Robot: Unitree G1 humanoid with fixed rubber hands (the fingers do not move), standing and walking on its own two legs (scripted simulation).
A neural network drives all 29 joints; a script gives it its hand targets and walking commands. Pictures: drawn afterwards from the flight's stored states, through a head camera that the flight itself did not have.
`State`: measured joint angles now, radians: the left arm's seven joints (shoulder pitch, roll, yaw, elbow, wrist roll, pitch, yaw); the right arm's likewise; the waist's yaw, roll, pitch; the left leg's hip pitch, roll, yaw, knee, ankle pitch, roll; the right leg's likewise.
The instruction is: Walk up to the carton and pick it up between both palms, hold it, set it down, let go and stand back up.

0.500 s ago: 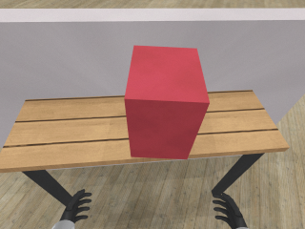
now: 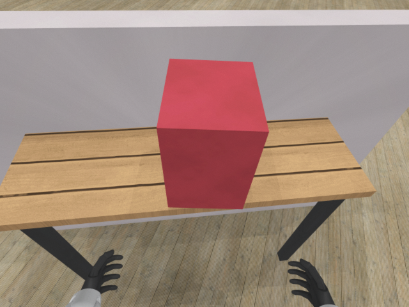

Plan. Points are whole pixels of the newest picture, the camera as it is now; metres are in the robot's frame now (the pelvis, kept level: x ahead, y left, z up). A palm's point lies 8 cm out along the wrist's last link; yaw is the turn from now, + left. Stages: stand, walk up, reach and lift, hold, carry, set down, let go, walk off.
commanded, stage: stand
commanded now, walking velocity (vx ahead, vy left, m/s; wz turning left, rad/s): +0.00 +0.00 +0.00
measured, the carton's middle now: (208, 138) +0.47 +0.01 +0.05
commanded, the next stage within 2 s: none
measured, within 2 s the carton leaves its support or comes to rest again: neither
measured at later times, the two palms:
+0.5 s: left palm out of the picture +0.09 +0.26 -0.12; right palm out of the picture +0.04 -0.22 -0.12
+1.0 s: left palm out of the picture +0.02 +0.27 -0.14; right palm out of the picture +0.00 -0.20 -0.13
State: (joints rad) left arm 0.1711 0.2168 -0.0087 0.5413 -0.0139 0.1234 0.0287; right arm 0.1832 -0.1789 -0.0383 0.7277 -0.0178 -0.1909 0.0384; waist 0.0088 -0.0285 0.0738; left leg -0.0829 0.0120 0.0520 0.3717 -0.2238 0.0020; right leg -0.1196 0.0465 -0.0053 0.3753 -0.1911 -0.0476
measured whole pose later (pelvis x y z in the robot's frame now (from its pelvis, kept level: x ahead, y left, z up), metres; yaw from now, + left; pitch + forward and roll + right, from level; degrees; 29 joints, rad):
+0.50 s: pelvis -0.01 +0.03 -0.01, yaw -2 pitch +1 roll +0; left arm 0.29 0.20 0.01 0.73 0.04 -0.01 -0.02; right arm 0.34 -0.21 -0.05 0.77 -0.03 0.01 0.00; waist 0.00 0.00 -0.04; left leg -0.25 0.00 0.09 0.51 -0.28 0.04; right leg -0.28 0.03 0.03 0.49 -0.21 -0.01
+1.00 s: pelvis -0.01 +0.04 +0.00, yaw -2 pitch +0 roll +0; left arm 0.36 0.18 0.01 0.90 0.02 -0.01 0.02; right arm 0.37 -0.19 -0.04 0.88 -0.02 0.00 -0.02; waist 0.00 0.00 -0.04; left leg -0.21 -0.03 0.10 0.43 -0.24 0.06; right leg -0.27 0.01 0.06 0.45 -0.19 0.01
